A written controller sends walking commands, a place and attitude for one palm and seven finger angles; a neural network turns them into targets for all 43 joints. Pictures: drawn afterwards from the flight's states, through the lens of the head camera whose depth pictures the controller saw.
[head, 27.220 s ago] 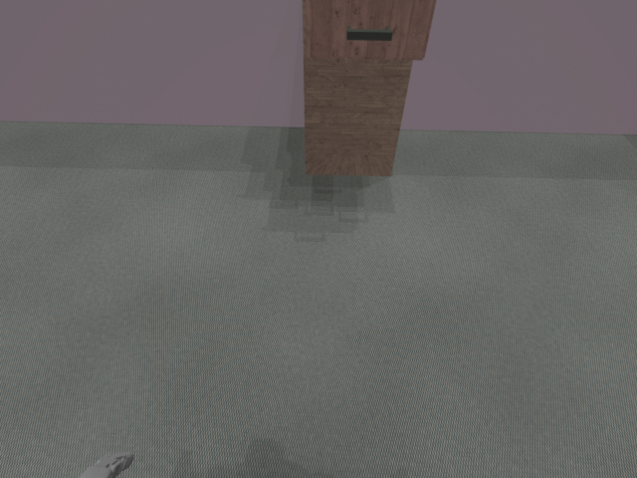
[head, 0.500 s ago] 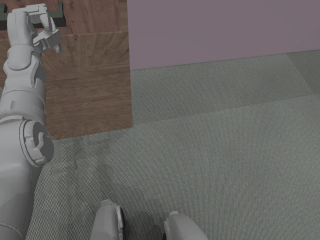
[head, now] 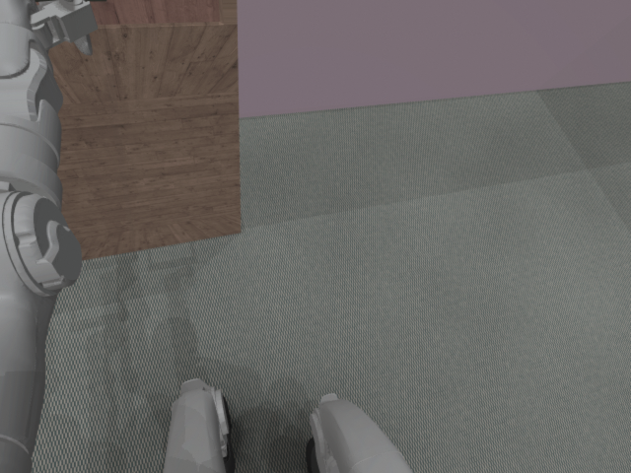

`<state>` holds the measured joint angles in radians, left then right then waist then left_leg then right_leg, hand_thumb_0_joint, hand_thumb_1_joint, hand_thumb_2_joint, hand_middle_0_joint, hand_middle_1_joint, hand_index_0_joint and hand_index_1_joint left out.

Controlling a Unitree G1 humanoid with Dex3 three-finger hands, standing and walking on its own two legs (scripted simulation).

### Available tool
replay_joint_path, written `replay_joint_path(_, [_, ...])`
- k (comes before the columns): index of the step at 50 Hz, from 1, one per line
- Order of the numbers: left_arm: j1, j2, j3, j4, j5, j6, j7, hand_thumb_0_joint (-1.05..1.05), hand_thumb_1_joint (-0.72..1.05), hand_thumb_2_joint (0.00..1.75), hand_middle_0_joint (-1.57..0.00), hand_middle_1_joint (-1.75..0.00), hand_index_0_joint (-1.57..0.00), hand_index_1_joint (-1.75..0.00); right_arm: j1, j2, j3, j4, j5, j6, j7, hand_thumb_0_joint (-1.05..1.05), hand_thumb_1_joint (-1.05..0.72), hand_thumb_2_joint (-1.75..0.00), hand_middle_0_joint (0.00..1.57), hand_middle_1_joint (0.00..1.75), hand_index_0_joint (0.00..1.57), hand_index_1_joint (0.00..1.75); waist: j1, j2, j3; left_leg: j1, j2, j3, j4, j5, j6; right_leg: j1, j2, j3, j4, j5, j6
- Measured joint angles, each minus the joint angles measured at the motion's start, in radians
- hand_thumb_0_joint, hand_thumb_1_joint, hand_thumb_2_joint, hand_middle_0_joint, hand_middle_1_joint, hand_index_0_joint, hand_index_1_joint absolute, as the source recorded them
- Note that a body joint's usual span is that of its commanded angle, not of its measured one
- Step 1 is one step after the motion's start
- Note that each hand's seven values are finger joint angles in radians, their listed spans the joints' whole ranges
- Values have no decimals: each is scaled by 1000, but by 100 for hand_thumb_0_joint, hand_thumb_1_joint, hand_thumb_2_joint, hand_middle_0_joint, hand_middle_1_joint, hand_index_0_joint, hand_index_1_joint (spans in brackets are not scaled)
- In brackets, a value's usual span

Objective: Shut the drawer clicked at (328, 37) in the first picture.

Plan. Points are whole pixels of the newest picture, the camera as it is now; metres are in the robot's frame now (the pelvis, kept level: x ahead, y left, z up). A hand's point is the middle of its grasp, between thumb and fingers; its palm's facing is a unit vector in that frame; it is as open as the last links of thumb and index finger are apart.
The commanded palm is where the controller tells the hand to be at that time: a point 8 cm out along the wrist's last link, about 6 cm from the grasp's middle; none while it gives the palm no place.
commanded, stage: pull the fist back off the drawer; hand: left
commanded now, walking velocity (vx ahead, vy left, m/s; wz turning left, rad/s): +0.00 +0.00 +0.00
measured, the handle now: out of the picture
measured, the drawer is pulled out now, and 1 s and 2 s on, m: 0.00 0.00 0.00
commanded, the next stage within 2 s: draw the hand back to the body in 0.56 s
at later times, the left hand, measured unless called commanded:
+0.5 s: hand (80, 23) +0.58 +0.17 +0.15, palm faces +0.13 -0.99 -0.02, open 3.2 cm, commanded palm +0.55 +0.18 +0.15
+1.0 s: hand (19, 77) +0.48 +0.19 +0.18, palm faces +0.15 -0.99 -0.02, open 3.3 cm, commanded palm +0.44 +0.23 +0.19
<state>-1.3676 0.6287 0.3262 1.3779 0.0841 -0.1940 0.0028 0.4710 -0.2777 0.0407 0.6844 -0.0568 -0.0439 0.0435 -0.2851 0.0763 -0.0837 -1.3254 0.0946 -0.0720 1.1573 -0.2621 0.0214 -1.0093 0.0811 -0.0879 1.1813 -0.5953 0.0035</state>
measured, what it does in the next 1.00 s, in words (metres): rises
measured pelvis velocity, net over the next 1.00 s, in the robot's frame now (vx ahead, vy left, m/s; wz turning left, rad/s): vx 0.06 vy -0.01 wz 0.03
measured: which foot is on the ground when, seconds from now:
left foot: down 0.00-1.00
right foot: down 0.00-1.00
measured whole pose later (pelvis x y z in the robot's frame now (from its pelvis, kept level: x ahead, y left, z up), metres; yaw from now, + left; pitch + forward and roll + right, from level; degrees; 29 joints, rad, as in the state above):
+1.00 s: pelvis +0.06 -0.01 +0.06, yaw +2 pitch +11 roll -3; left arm -0.51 0.33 0.30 0.62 -0.16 -0.15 -0.10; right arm 0.40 -0.26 -0.01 0.59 0.05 0.03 0.02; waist -0.09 0.06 -0.11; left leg -0.80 0.07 -0.02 0.89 -0.29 0.00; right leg -0.50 0.06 -0.02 0.85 -0.55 -0.01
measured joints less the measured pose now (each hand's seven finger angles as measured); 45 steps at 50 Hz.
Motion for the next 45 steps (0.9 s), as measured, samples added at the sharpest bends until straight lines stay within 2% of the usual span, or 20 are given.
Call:
replay_joint_path(8, [-6,20,21,0,10,17,-13,3,71,94,-140,-160,-140,-160,17,5,7,-10,0,3,0,0,-91,-90,20,30,20,30,-5,5,7,-5,-5,2,5,2,7,-11,4,16,3,10,11])
replay_joint_path(12, [12,5,28,-31,-4,23,-12,3,72,92,-140,-160,-140,-160,27,12,0,-11,0,8,4,0,-91,-90,20,30,20,30,0,6,11,2,-8,6,-4,6,10,-7,3,23,-7,16,15])
replay_joint_path(21, [132,-80,50,-151,-39,21,14,2,84,90,-140,-160,-140,-160,33,20,-19,-17,5,23,20,0,-91,-90,20,30,20,30,33,3,8,68,-12,31,-59,11,15,50,-6,47,-64,32,21])
replay_joint_path(28, [268,-153,43,-235,-74,-13,17,2,88,90,-140,-160,-140,-160,18,21,-36,-21,15,32,22,0,-91,-90,20,30,20,30,74,-1,-4,158,-13,43,-103,-1,11,140,-9,58,-123,33,18])
replay_joint_path(36, [281,-173,30,-217,-84,-46,8,2,90,90,-140,-160,-140,-160,-30,14,-49,-25,21,36,17,0,-91,-90,20,30,20,30,86,-12,-8,203,-19,28,-109,-19,-4,195,-10,44,-141,16,4])
replay_joint_path(40, [429,-201,50,-375,-120,-49,-33,2,90,90,-140,-160,-140,-160,-32,9,-60,-55,35,62,14,0,-91,-90,20,30,20,30,111,-5,-14,259,-11,44,-139,-26,-10,244,-7,61,-176,21,0])
replay_joint_path(45, [687,-254,25,-584,-192,18,-84,2,90,90,-140,-160,-140,-160,-31,9,-56,-83,76,93,3,0,-91,-90,20,30,20,30,157,0,-27,396,-11,63,-209,-30,-15,377,-11,78,-257,34,-6])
